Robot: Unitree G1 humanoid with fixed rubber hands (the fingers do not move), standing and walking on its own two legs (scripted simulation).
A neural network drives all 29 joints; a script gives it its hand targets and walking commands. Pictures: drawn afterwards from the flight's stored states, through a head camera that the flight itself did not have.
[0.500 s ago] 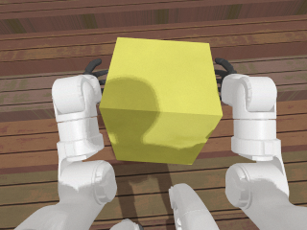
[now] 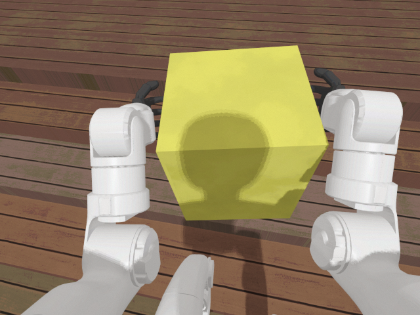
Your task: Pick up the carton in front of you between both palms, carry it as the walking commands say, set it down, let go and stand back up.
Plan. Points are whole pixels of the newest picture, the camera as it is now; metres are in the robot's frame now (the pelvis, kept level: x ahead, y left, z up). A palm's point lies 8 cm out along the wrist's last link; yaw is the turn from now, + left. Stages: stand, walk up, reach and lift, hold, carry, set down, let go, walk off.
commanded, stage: carry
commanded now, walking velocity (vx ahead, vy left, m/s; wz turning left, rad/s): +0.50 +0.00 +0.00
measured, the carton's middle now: (235, 143) +0.39 +0.02 +0.10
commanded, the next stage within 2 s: none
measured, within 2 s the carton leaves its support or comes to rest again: neither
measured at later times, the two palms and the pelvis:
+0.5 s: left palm out of the picture +0.67 +0.20 +0.23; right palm out of the picture +0.65 -0.10 +0.23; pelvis +0.28 +0.07 +0.09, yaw -1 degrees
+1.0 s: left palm out of the picture +0.86 +0.12 +0.34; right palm out of the picture +0.88 -0.18 +0.34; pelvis +0.47 -0.03 +0.18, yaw +0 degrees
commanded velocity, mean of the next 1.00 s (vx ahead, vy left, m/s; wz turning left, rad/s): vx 0.18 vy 0.00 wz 0.00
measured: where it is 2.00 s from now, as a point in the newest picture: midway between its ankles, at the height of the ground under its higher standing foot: (241, 205)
